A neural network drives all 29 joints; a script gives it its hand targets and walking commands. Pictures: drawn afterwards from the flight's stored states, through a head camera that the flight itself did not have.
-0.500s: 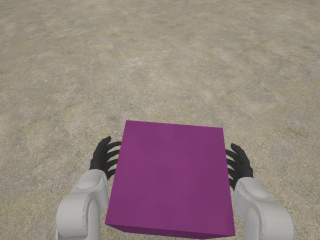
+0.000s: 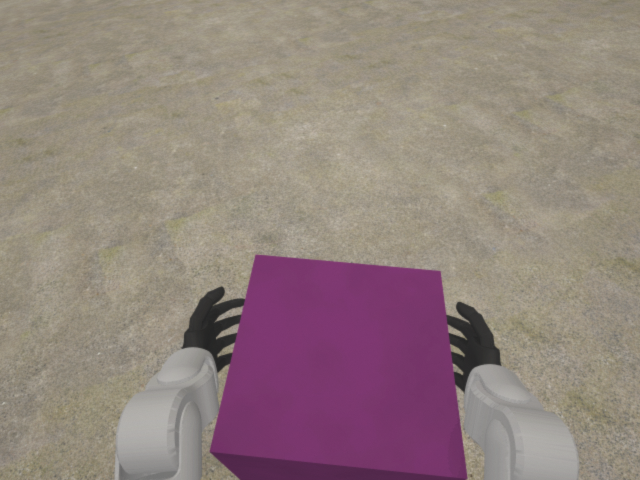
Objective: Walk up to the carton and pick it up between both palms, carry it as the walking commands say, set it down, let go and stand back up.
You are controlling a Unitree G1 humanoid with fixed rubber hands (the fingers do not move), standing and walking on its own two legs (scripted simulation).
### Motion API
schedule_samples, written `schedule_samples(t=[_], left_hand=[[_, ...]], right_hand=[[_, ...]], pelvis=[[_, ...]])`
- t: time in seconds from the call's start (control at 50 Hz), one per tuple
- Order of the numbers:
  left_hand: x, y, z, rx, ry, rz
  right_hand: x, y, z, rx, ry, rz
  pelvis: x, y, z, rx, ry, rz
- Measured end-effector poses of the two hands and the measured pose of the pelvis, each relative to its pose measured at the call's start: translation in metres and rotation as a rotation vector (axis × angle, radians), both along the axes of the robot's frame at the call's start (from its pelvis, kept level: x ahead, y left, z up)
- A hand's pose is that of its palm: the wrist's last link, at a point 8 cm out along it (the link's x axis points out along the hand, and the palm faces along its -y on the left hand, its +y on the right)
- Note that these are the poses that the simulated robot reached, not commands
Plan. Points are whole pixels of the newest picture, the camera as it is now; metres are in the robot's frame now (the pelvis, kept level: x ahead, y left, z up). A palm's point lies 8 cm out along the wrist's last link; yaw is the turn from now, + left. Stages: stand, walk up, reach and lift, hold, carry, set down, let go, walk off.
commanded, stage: carry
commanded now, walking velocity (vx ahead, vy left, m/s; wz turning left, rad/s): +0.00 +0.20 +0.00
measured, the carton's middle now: (334, 387) +0.23 +0.00 +0.01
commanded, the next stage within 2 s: none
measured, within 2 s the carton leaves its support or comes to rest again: neither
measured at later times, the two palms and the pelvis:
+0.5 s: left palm (41, 408) +0.18 +0.30 +0.09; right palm (333, 416) +0.18 +0.00 +0.06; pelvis -0.05 +0.14 -0.01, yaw +1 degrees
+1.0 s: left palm out of the picture +0.13 +0.46 +0.08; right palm (162, 461) +0.14 +0.16 +0.07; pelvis -0.11 +0.29 -0.01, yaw +1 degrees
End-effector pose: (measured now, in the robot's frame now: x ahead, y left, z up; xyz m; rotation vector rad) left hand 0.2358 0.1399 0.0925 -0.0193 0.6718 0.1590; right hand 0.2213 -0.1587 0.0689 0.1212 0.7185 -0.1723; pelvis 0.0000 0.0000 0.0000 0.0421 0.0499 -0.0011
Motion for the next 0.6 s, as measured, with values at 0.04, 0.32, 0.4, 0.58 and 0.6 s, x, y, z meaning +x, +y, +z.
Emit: schedule_samples(t=[0.04,0.32,0.4,0.58,0.6], left_hand=[[-0.001,0.009,0.001,0.000,-0.005,-0.014],[-0.043,0.136,-0.021,-0.091,0.014,0.099],[-0.050,0.151,-0.012,-0.064,-0.036,0.101],[-0.060,0.167,-0.003,0.000,0.003,0.010],[-0.062,0.171,-0.003,-0.003,0.009,0.002]], right_hand=[[-0.004,0.009,0.002,-0.002,-0.004,-0.013],[-0.016,0.135,0.003,-0.089,0.015,0.098],[-0.023,0.150,0.003,-0.062,-0.035,0.100],[-0.059,0.167,-0.005,-0.004,0.002,0.013],[-0.063,0.171,-0.003,-0.006,0.008,0.005]], pelvis=[[-0.005,0.012,0.000,0.002,0.003,0.005],[-0.033,0.105,-0.005,-0.065,0.015,0.020],[-0.044,0.122,-0.009,-0.046,0.015,0.019],[-0.062,0.164,-0.003,-0.017,0.007,0.009],[-0.064,0.169,-0.002,-0.014,0.007,0.009]])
